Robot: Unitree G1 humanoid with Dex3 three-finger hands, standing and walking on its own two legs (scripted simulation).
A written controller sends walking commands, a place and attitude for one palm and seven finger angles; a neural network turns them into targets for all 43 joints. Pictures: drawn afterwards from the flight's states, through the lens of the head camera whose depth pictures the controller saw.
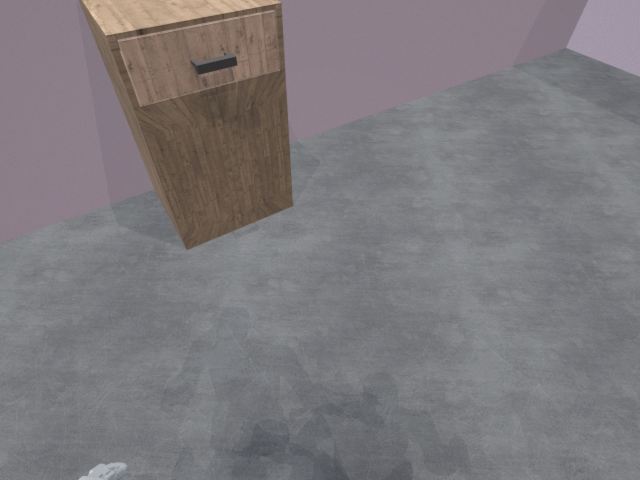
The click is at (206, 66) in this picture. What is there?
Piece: drawer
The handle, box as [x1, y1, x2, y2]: [190, 52, 236, 74]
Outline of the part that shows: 236,65 235,56 227,52 224,52 223,56 197,62 193,59 190,60 195,67 195,70 199,74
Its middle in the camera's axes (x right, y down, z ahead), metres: -0.33 -0.53 +1.15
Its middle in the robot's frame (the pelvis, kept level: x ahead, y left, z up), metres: +1.21 +0.38 -0.02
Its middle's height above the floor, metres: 0.74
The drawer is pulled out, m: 0.00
